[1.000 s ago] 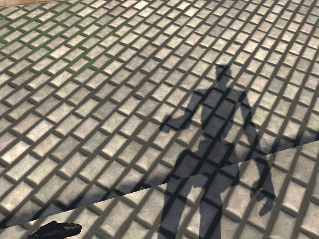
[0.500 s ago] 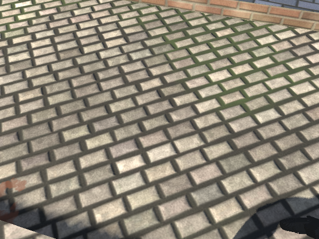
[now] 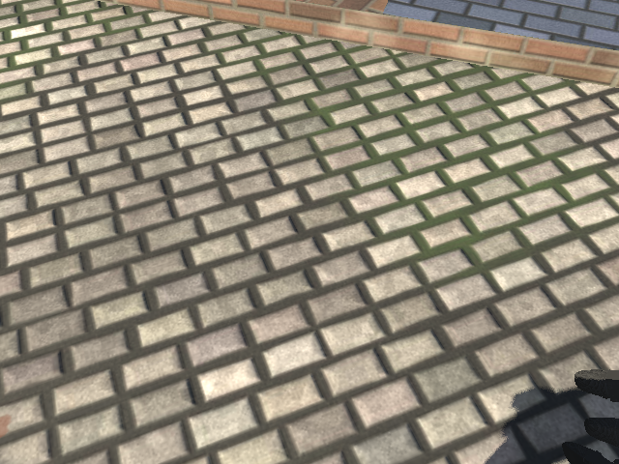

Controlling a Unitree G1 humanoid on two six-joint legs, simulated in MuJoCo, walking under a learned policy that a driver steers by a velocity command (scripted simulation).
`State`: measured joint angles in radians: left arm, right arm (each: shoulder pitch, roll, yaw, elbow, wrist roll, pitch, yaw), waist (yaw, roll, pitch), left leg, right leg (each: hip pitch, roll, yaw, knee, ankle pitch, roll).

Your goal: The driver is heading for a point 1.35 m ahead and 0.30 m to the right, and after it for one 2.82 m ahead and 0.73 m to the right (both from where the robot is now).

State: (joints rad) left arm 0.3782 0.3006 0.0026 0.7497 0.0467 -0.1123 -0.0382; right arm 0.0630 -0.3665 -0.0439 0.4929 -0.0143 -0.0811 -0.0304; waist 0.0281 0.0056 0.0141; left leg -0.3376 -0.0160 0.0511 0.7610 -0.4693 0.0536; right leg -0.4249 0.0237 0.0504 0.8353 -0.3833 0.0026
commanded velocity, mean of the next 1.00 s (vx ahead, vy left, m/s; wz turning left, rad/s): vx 0.01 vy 0.00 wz -0.29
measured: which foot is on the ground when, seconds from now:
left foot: down 0.00-0.20, up 0.22-1.00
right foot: down 0.00-1.00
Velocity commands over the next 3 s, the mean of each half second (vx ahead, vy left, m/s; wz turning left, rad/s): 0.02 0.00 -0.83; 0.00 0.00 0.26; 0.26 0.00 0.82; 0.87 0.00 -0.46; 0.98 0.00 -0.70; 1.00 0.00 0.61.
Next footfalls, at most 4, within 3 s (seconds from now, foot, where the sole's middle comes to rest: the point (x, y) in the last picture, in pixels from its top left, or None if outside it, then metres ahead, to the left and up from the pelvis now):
1.04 left None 0.32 -0.02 -0.90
1.48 right None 0.33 -0.24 -0.90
1.88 left None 0.47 0.00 -0.90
2.30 right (448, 332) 0.86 -0.30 -0.90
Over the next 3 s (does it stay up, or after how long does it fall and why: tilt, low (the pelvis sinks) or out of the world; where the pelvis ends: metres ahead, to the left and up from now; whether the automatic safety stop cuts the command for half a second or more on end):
stays up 1.32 -0.44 -0.12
